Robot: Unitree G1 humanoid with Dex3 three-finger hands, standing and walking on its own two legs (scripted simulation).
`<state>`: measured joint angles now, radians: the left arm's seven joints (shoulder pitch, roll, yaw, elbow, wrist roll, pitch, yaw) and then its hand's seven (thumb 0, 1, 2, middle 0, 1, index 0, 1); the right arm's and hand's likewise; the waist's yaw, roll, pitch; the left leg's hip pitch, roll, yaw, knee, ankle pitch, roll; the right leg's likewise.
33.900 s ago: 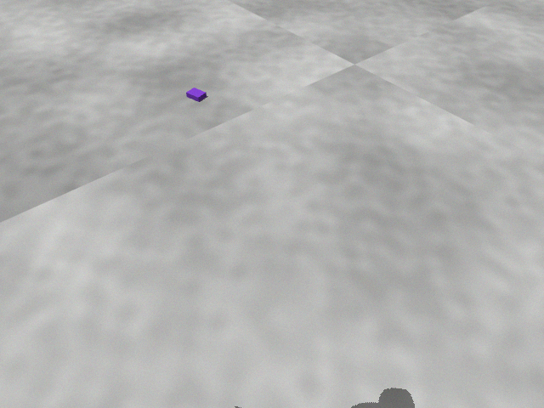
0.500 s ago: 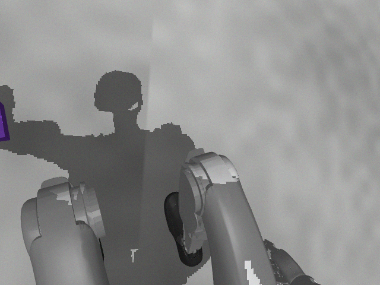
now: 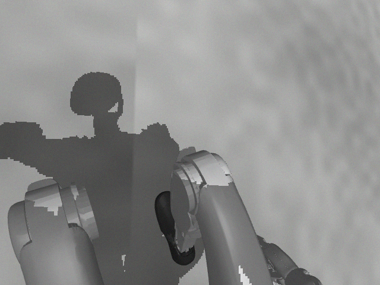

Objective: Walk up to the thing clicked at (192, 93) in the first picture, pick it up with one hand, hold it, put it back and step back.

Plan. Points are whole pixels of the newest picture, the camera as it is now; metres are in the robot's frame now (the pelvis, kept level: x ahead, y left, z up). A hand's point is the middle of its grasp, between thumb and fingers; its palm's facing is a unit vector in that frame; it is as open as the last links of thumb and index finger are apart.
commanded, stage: rest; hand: left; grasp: from above
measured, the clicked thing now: out of the picture +0.42 +0.34 -0.28
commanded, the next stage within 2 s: open in 0.08 s
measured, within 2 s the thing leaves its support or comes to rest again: neither
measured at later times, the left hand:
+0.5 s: hand out of the picture +0.41 +0.33 -0.25, palm faces -0.47 -0.13 -0.87, open 11.0 cm
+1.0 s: hand out of the picture +0.42 +0.34 -0.25, palm faces -0.47 -0.13 -0.87, open 13.5 cm
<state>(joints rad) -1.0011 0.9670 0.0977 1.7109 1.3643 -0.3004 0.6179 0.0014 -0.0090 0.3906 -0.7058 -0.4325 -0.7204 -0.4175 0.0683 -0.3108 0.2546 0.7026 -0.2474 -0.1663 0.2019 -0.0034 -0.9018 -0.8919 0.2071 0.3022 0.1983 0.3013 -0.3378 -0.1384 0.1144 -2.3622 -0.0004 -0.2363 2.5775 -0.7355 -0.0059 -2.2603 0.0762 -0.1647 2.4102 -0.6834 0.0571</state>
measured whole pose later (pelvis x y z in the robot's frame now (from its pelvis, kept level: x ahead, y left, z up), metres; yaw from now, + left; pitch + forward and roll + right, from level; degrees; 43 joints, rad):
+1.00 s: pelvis -0.01 +0.00 +0.00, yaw -1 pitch +27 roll -15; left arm -1.02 1.03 0.08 1.73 1.32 -0.30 0.60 0.00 -0.39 0.88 -0.16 -0.94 -0.18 -0.92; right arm 0.06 -0.34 0.31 0.65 -0.26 -0.20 0.22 0.00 -0.90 -0.89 0.21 0.30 0.20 0.30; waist -0.35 -0.15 0.15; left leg -2.35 0.00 -0.26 2.57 -0.73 0.00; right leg -2.24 0.08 -0.18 2.38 -0.66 0.06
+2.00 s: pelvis -0.01 -0.01 +0.06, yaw +6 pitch +33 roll -9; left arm -0.94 0.77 -0.01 1.30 1.11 -0.18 0.15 0.00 -0.46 0.97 -0.11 -0.99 -0.12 -0.98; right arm 0.15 -0.33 0.11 0.65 -0.09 -0.02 0.15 0.00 -0.90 -0.89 0.21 0.30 0.20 0.30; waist -0.20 0.01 -0.04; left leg -2.24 -0.01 -0.15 2.31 -0.66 0.00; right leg -2.16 0.04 -0.10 2.22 -0.65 0.03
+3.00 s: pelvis -0.01 -0.01 +0.20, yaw +10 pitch +31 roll -6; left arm -0.23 0.47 0.05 0.47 0.43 0.09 0.03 0.01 0.84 0.89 -0.21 -0.31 -0.22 -0.31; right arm 0.11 -0.29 -0.01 0.59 0.02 -0.01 0.02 0.00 -0.91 -0.90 0.20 0.30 0.20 0.30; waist -0.07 0.02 -0.19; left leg -1.80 0.00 -0.10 1.90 -0.63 0.00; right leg -1.74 0.02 -0.06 1.83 -0.63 0.03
